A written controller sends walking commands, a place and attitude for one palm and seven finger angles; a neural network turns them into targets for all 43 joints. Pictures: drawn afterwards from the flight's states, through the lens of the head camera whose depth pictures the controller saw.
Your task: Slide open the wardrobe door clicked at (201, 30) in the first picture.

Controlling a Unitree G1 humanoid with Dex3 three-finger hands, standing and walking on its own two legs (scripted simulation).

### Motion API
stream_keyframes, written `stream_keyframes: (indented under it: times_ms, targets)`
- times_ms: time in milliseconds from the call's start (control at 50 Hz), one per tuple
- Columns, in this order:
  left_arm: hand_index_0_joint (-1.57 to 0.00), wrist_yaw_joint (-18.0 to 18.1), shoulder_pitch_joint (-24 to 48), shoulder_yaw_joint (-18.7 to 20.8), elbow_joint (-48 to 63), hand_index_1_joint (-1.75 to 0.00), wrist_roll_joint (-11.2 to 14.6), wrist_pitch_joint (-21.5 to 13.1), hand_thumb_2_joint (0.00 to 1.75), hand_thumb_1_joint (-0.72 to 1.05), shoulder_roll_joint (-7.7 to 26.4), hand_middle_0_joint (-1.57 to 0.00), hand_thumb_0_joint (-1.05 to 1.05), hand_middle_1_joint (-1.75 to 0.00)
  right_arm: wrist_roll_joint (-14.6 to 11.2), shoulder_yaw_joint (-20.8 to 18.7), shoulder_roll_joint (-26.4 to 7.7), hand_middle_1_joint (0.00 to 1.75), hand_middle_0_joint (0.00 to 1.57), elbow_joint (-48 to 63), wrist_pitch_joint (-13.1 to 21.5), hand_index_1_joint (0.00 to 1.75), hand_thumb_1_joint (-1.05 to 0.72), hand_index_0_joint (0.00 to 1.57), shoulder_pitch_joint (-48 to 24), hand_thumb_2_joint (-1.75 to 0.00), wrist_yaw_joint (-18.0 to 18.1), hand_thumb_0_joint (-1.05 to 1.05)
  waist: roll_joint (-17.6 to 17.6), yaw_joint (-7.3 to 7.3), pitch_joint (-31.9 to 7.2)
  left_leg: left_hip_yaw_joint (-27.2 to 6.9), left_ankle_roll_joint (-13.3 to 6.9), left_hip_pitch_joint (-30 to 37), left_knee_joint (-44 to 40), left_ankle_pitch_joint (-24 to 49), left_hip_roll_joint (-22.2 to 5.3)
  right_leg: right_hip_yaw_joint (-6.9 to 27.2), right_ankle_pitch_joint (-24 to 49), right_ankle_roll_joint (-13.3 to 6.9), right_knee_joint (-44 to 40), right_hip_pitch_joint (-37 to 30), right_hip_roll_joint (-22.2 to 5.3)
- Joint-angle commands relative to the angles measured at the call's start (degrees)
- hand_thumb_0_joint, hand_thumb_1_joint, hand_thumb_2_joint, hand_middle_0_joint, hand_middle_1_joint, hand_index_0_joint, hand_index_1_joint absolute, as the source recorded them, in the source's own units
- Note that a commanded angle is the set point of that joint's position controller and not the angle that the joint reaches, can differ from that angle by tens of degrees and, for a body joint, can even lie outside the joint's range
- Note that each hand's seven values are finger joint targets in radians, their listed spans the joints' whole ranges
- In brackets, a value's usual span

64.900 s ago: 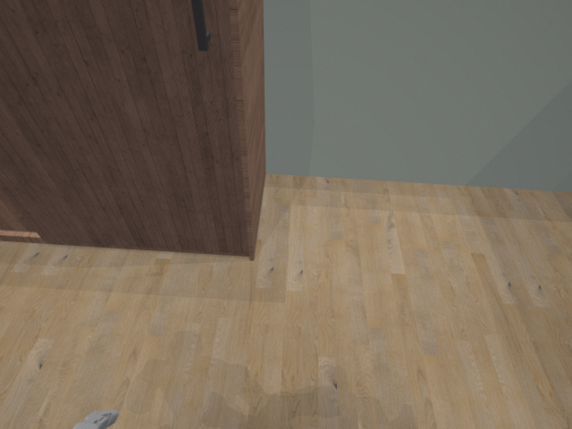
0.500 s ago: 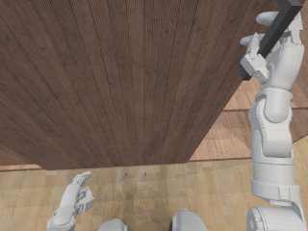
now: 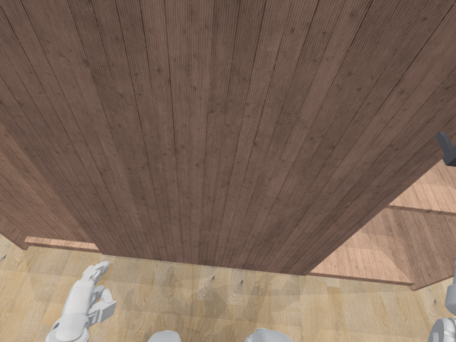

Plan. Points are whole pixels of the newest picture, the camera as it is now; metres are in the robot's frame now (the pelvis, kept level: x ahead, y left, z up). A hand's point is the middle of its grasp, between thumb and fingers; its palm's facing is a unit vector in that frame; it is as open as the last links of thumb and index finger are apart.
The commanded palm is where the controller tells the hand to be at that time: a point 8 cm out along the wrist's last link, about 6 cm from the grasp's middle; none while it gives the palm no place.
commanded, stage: stop walking and hold the door there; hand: right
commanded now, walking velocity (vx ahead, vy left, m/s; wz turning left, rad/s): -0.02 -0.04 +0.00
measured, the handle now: out of the picture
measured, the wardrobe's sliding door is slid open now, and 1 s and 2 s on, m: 0.51 0.50 0.50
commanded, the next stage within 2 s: none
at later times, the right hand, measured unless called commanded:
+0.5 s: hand out of the picture +0.38 -0.30 +0.22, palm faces +0.54 +0.82 -0.19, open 5.8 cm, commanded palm +0.34 -0.34 +0.19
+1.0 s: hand out of the picture +0.38 -0.31 +0.21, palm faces +0.44 +0.86 -0.23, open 5.4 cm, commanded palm +0.35 -0.35 +0.19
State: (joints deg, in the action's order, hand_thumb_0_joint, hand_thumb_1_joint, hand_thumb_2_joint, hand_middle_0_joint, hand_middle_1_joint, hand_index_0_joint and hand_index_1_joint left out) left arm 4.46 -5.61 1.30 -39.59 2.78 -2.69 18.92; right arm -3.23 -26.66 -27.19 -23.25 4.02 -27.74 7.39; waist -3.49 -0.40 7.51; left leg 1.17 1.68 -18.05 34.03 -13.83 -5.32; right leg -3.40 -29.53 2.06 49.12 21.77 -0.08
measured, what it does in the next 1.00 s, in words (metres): steps on the spot: right foot, then left foot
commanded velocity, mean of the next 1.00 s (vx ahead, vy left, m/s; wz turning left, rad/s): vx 0.02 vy -0.08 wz -0.04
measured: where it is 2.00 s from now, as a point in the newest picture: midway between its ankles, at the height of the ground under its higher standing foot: outside the picture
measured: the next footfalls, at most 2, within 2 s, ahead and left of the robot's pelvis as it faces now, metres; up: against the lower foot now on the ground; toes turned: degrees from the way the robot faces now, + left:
right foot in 0.08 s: +0.07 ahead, -0.10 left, +0.00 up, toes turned -6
left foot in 0.32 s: +0.01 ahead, +0.13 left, +0.00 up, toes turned +9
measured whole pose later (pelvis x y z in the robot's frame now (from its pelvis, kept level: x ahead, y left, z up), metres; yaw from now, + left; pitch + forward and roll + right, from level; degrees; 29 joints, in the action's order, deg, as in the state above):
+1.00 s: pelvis -0.04 -0.03 +0.00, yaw +5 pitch -1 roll +0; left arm 5.1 -15.4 1.6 -42.1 2.4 -1.1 19.6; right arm 0.3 -24.6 -32.9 -45.5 11.3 -35.5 3.6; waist -1.8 1.8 1.3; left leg 1.9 2.0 -15.2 29.8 -13.3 -4.0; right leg -3.5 -22.4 0.3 39.7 20.8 0.3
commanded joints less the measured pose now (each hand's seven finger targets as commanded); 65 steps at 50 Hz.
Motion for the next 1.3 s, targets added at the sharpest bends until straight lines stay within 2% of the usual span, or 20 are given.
stream_keyframes:
  times_ms: [0, 20, 60, 80, 100, 120, 200, 260, 340, 400, 500, 740, 820, 880, 920, 1020, 1060, 1100, 1200, 1280]
  targets:
    - [-0.20, 0.78, 1.38, 0.83, 7.70, -0.30, -0.16, -2.23, 0.90, 0.90, 3.29, -0.20, 0.00, -0.30, 1.66, -2.31, -19.55, 1.40, 0.45, 14.33, 5.93, 1.40, -0.90, 0.45, -18.88, -0.90, 1.08, 0.00, 11.64, 0.02, -27.29, -7.91, -6.37, 16.34, -4.81, 38.75, -11.39, -0.15, 13.00, -0.23, -18.82, -8.34, -0.50]
    - [-0.20, 0.85, 0.59, 1.53, 7.79, -0.30, -0.06, -2.04, 0.90, 0.90, 4.05, -0.20, 0.00, -0.30, 1.54, -1.69, -19.33, 1.40, 0.45, 15.49, 6.38, 1.40, -0.90, 0.45, -19.88, -0.90, 1.12, 0.00, 8.42, 0.43, -27.11, -6.47, -5.02, 12.85, -3.53, 31.72, -9.02, -1.31, 20.71, -0.18, -24.00, -13.61, -1.82]
    - [-0.20, 0.35, 0.13, 2.31, 8.98, -0.30, 0.60, -2.06, 0.90, 0.90, 6.30, -0.20, 0.00, -0.30, 1.23, 2.98, -14.99, 1.40, 0.45, 16.27, 7.13, 1.40, -0.90, 0.45, -19.96, -0.90, 0.43, 0.00, -5.85, -0.80, -24.76, -1.38, -1.23, 3.69, -1.38, 8.13, -0.44, 7.53, 39.60, -4.78, -25.09, -17.28, -14.29]
    - [-0.20, -0.15, -1.78, 2.35, 9.06, -0.30, 1.32, -1.69, 0.90, 0.90, 6.45, -0.20, 0.00, -0.30, 1.04, 4.41, -14.07, 1.40, 0.45, 13.44, 6.95, 1.40, -0.90, 0.45, -18.01, -0.90, -0.06, 0.00, -8.21, -0.70, -24.32, 0.09, -1.17, 1.95, 0.73, -7.37, 2.27, 8.84, 38.05, -6.41, -26.68, -17.44, -16.66]
    - [-0.20, -0.14, -1.63, 1.53, 9.55, -0.30, 0.46, -1.80, 0.90, 0.90, 5.30, -0.20, 0.00, -0.30, 1.45, 6.93, -11.10, 1.40, 0.45, 13.98, 7.07, 1.40, -0.90, 0.45, -18.08, -0.90, -0.16, 0.00, -14.39, 0.18, -22.82, 1.36, -1.25, -0.17, 6.74, -12.55, 3.83, 11.51, 35.06, -7.55, -30.47, -15.01, -17.77]
    - [-0.20, 0.04, -1.58, 1.62, 9.28, -0.30, -0.17, -2.30, 0.90, 0.90, 5.63, -0.20, 0.00, -0.30, 2.07, 4.36, -14.85, 1.40, 0.45, 14.97, 7.32, 1.40, -0.90, 0.45, -20.12, -0.90, 0.34, 0.00, -15.37, 0.11, -21.15, 0.89, -1.43, -0.96, 10.42, -13.72, 3.67, 12.51, 35.44, -8.33, -31.62, -13.64, -18.67]
    - [-0.20, 0.37, -3.74, 1.39, 8.08, -0.30, -0.10, -3.29, 0.90, 0.90, 6.15, -0.20, 0.00, -0.30, 1.89, 3.16, -17.56, 1.40, 0.45, 12.81, 6.38, 1.40, -0.90, 0.45, -19.56, -0.90, 0.54, 0.00, -10.62, 0.36, -21.65, 2.31, -0.59, -0.26, 3.12, -8.20, 3.77, 6.37, 46.30, -7.66, -26.57, -19.42, -15.90]
    - [-0.20, 0.51, -4.11, 1.01, 8.15, -0.30, -0.24, -3.46, 0.90, 0.90, 6.61, -0.20, 0.00, -0.30, 1.82, 1.49, -19.76, 1.40, 0.45, 9.81, 5.64, 1.40, -0.90, 0.45, -19.58, -0.90, 0.46, 0.00, -10.22, 0.22, -22.22, 2.78, -0.85, 6.46, -7.17, -1.49, 3.86, 4.37, 38.50, -5.44, -25.26, -16.50, -14.56]
    - [-0.20, 1.29, -5.56, 1.26, 7.99, -0.30, -0.07, -2.35, 0.90, 0.90, 6.20, -0.20, 0.00, -0.30, 2.24, -4.62, -27.02, 1.40, 0.45, 2.96, 5.44, 1.40, -0.90, 0.45, -18.62, -0.90, 0.75, 0.00, 3.72, 0.71, -25.15, -5.03, -2.93, 11.99, -9.36, 25.10, -3.57, -0.75, 28.49, -1.22, -19.08, -10.86, -7.94]
    - [-0.20, 1.79, -5.31, 1.07, 7.03, -0.30, 0.21, -1.77, 0.90, 0.90, 5.86, -0.20, 0.00, -0.30, 1.81, -2.80, -25.87, 1.40, 0.45, -1.69, 4.91, 1.40, -0.90, 0.45, -20.24, -0.90, 0.59, 0.00, 5.27, 0.75, -23.85, -8.09, -3.59, 8.31, -11.45, 18.27, -5.23, 0.16, 22.26, -1.80, -19.80, -11.67, -7.07]
    - [-0.20, 2.41, -5.74, 0.90, 6.16, -0.30, -0.05, -1.52, 0.90, 0.90, 6.84, -0.20, 0.00, -0.30, 2.29, -2.29, -26.33, 1.40, 0.45, -5.99, 6.41, 1.40, -0.90, 0.45, -22.99, -0.90, 0.28, 0.00, -1.12, 0.65, -20.30, -3.32, -1.76, 2.39, -11.18, 0.32, -0.11, 3.30, 17.51, -3.58, -26.37, -12.90, -10.94]
    - [-0.20, 2.50, -7.94, 1.38, 5.39, -0.30, -0.03, -2.35, 0.90, 0.90, 7.50, -0.20, 0.00, -0.30, 2.80, -1.20, -26.18, 1.40, 0.45, -11.16, 8.19, 1.40, -0.90, 0.45, -25.22, -0.90, -0.35, 0.00, -0.17, 0.78, -18.83, -3.67, -2.05, 1.74, -11.48, 0.23, 0.31, 2.12, 15.27, -3.13, -26.67, -11.57, -10.21]
    - [-0.20, 1.96, -8.28, 2.33, 5.06, -0.30, 0.03, -0.99, 0.90, 0.90, 7.83, -0.20, 0.00, -0.30, 3.29, -4.49, -30.87, 1.40, 0.45, -14.68, 8.34, 1.40, -0.90, 0.45, -24.55, -0.90, -0.11, 0.00, 5.64, 0.58, -17.82, -12.11, -4.61, 3.64, -15.74, 2.66, -9.06, -0.84, 14.68, -2.29, -17.45, -6.92, -5.44]
    - [-0.20, 1.32, -7.38, 2.67, 4.78, -0.30, 0.14, -0.27, 0.90, 0.90, 7.90, -0.20, 0.00, -0.30, 3.06, -4.67, -31.16, 1.40, 0.45, -15.89, 8.46, 1.40, -0.90, 0.45, -25.02, -0.90, -0.60, 0.00, 11.04, -0.48, -16.97, -17.97, -8.48, 9.55, -17.01, 9.87, -16.75, 2.53, 7.27, -1.62, -7.18, 1.89, -2.26]
    - [-0.20, 0.88, -7.09, 2.43, 5.13, -0.30, -0.07, -0.94, 0.90, 0.90, 7.38, -0.20, 0.00, -0.30, 3.33, -3.74, -29.01, 1.40, 0.45, -13.04, 8.62, 1.40, -0.90, 0.45, -26.88, -0.90, -1.09, 0.00, 14.11, -0.75, -17.88, -15.90, -9.88, 13.44, -14.02, 16.83, -19.63, 5.85, 3.27, -1.71, -4.89, 5.01, -3.08]
    - [-0.20, 1.04, -4.95, 2.11, 4.50, -0.30, -0.69, -0.58, 0.90, 0.90, 5.75, -0.20, 0.00, -0.30, 2.74, 0.46, -23.88, 1.40, 0.45, -7.55, 9.83, 1.40, -0.90, 0.45, -29.62, -0.90, -2.16, 0.00, 9.39, 0.94, -17.88, -3.86, -3.27, 4.01, -5.66, 16.63, -12.44, -0.87, 20.90, -1.32, -24.08, -12.62, -1.96]
    - [-0.20, 0.92, -3.94, 2.67, 6.24, -0.30, -0.15, -0.55, 0.90, 0.90, 6.89, -0.20, 0.00, -0.30, 2.28, 3.42, -20.28, 1.40, 0.45, -2.18, 11.45, 1.40, -0.90, 0.45, -33.10, -0.90, -2.52, 0.00, -2.82, 0.23, -20.01, 1.68, -0.09, 2.11, 3.00, 9.21, -4.16, 4.61, 33.05, -4.75, -24.97, -13.74, -9.23]
    - [-0.20, 0.29, -4.18, 1.64, 7.35, -0.30, -0.28, -0.94, 0.90, 0.90, 5.40, -0.20, 0.00, -0.30, 2.08, 6.30, -16.15, 1.40, 0.45, -0.40, 12.31, 1.40, -0.90, 0.45, -32.98, -0.90, -2.86, 0.00, -13.66, 0.90, -20.70, 4.81, 1.21, -6.01, 22.07, -20.04, 2.42, 16.21, 41.26, -11.83, -29.44, -15.07, -17.10]
    - [-0.20, -0.07, -3.00, 1.81, 5.81, -0.30, 0.57, -3.19, 0.90, 0.90, 5.25, -0.20, 0.00, -0.30, 1.07, 9.32, -13.15, 1.40, 0.45, 4.38, 10.13, 1.40, -0.90, 0.45, -35.83, -0.90, -2.66, 0.00, -6.72, 0.97, -24.32, 4.85, 1.78, -9.70, 25.87, -18.25, 1.87, 11.52, 44.96, -14.85, -24.49, -23.31, -14.00]
    - [-0.20, 0.32, -4.15, 0.19, 6.62, -0.30, 0.30, -4.20, 0.90, 0.90, 3.57, -0.20, 0.00, -0.30, 0.85, 9.15, -14.20, 1.40, 0.45, 6.54, 7.94, 1.40, -0.90, 0.45, -39.67, -0.90, -2.70, 0.00, -2.29, 0.85, -26.01, 3.29, 0.50, -2.90, 11.65, -14.61, 3.27, 14.99, 33.45, -12.75, -26.87, -22.82, -15.71]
